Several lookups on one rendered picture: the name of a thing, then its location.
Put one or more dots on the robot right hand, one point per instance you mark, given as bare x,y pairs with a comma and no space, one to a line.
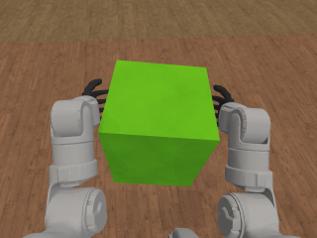
227,98

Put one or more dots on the robot right forearm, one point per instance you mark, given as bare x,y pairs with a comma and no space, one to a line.
248,131

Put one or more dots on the robot left hand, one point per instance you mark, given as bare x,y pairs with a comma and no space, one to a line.
88,92

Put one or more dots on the robot right upper arm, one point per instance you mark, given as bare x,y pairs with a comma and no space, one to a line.
248,215

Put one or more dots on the robot left forearm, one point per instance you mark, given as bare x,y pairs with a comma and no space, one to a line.
72,134

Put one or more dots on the robot right thigh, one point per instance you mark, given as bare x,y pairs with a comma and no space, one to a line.
182,233

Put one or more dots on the robot left upper arm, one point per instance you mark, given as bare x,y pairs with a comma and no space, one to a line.
77,212

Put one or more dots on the carton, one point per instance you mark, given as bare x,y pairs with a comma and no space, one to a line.
158,125

